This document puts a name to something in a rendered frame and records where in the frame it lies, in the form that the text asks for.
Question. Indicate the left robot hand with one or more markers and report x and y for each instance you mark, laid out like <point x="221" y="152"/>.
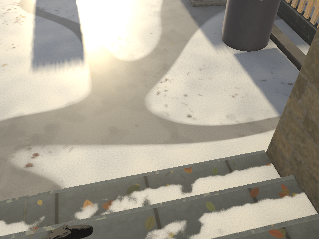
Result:
<point x="71" y="232"/>

